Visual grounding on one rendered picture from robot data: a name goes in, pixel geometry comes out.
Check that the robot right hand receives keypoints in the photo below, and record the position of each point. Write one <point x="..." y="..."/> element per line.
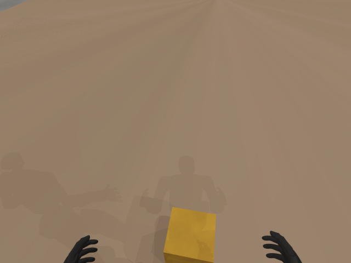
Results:
<point x="288" y="255"/>

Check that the robot left hand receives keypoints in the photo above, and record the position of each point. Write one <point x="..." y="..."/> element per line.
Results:
<point x="77" y="252"/>

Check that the carton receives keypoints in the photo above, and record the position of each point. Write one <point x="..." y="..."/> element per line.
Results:
<point x="190" y="237"/>

